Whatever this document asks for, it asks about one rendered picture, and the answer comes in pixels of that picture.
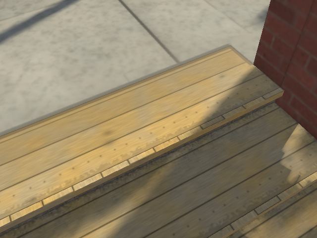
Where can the stairs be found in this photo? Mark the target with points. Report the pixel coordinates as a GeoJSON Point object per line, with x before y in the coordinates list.
{"type": "Point", "coordinates": [199, 188]}

